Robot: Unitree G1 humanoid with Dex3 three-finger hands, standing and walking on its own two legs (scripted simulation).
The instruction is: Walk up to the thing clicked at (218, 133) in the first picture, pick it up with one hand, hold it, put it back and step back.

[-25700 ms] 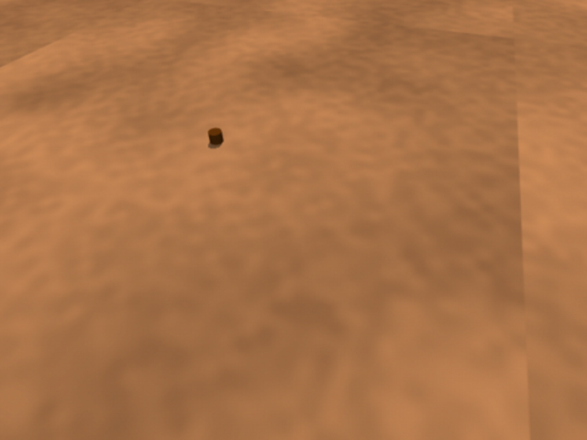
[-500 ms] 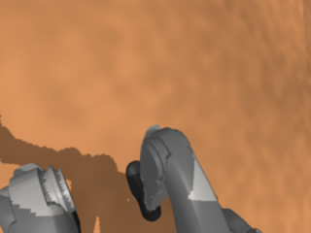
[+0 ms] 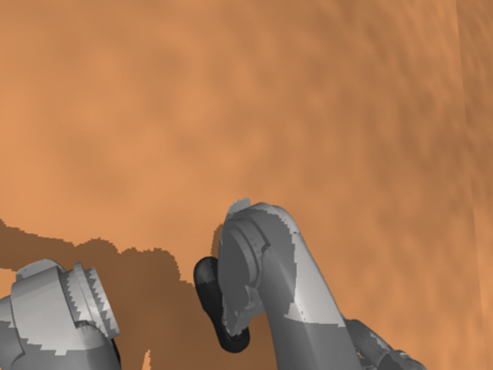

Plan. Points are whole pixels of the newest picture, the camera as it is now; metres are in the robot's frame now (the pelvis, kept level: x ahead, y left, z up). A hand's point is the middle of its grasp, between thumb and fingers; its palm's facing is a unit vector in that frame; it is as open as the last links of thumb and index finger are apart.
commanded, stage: close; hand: left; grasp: from above
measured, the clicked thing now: out of the picture +0.44 +0.37 -0.27
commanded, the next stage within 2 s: settle in 1.26 s
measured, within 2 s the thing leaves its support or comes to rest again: leaves its support in 1.70 s
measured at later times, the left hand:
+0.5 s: hand out of the picture +0.42 +0.37 -0.25, palm faces -0.44 -0.18 -0.88, open 11.3 cm
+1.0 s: hand out of the picture +0.42 +0.37 -0.25, palm faces -0.44 -0.17 -0.88, open 11.1 cm
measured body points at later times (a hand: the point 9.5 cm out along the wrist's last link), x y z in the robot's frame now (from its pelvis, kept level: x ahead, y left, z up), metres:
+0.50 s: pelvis +0.00 +0.00 +0.00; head +0.27 +0.15 +0.33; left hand +0.44 +0.37 -0.20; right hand +0.08 -0.25 -0.05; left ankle +0.06 +0.12 -0.27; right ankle +0.11 -0.12 -0.27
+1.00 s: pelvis +0.00 +0.00 +0.00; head +0.27 +0.15 +0.32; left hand +0.44 +0.37 -0.20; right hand +0.08 -0.25 -0.05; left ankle +0.06 +0.12 -0.27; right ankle +0.11 -0.12 -0.27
